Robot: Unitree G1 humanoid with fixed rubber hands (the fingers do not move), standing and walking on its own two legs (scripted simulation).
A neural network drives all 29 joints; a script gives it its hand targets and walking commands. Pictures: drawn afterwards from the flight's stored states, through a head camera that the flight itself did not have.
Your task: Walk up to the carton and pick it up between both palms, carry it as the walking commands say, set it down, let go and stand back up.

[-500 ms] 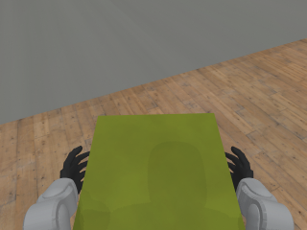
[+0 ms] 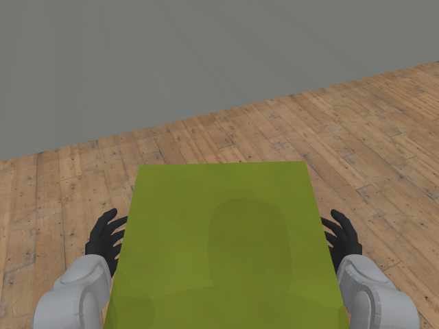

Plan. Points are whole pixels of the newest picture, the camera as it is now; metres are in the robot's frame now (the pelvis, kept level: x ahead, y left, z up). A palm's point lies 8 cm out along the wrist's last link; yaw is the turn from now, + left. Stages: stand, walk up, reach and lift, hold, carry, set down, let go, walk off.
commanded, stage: carry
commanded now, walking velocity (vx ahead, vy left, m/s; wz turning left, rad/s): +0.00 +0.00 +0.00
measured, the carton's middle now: (224, 264) +0.26 +0.01 +0.00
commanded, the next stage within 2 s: none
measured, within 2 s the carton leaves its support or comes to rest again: neither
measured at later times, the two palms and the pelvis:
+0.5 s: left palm (110, 258) +0.22 +0.18 +0.09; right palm (353, 260) +0.24 -0.19 +0.09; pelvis +0.00 -0.01 +0.00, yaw +0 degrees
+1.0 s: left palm (110, 259) +0.22 +0.18 +0.09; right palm (353, 261) +0.24 -0.19 +0.09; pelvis +0.00 -0.01 +0.00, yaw +0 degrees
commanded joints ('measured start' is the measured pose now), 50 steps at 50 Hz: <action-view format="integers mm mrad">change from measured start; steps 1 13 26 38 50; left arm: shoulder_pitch -452 -415 -434 -424 -449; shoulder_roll -675 -671 -679 -673 -681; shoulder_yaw -832 -827 -843 -839 -848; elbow -150 -143 -165 -156 -181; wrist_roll -284 -287 -297 -287 -295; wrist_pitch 2 -2 -9 -8 -9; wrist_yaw -66 -64 -61 -56 -55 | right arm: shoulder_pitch -445 -471 -449 -455 -454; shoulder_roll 682 683 690 688 691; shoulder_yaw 842 859 854 861 855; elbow -152 -184 -173 -173 -177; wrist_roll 269 268 267 270 266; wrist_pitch -11 -13 -17 -18 -18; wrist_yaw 94 88 89 87 87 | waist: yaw -6 -6 -10 -12 -14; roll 36 -6 -3 12 15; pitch -226 -272 -300 -290 -280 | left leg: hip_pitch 112 131 133 126 114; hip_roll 155 150 156 147 145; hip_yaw -180 -157 -158 -153 -146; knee -218 -168 -158 -151 -156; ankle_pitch -190 -61 -2 -33 -53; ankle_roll -20 -18 -20 -21 -22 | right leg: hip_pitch -55 -38 -22 -34 -36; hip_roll -6 -1 -3 -7 -4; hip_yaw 42 46 43 51 44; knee -226 -227 -208 -223 -219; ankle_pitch -164 -72 -22 -58 -76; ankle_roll -56 -76 -79 -84 -82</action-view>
